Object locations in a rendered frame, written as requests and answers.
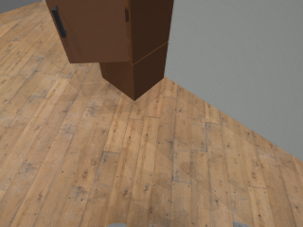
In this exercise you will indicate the cupboard door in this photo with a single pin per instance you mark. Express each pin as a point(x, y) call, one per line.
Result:
point(95, 30)

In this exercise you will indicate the handle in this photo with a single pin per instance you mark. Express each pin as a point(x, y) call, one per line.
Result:
point(58, 21)

